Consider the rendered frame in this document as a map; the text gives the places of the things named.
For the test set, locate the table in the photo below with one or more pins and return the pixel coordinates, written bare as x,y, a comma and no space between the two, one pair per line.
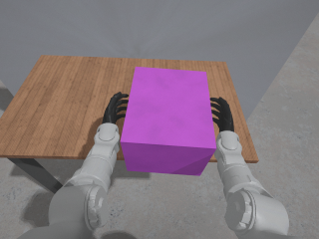
56,112

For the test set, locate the right robot forearm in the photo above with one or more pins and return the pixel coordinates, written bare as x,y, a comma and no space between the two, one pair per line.
232,168

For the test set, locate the robot right upper arm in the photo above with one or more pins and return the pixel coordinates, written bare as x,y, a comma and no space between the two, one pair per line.
255,216

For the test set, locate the left robot forearm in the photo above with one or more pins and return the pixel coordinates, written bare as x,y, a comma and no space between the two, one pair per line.
99,164

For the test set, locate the left robot hand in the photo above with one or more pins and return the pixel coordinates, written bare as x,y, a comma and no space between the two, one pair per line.
110,114

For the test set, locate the carton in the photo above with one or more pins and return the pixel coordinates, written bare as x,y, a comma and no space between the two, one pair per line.
168,126

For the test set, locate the robot left upper arm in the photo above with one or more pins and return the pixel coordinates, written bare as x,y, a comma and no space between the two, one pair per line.
76,212

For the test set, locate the right robot hand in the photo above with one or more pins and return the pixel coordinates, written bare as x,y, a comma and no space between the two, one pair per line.
225,119

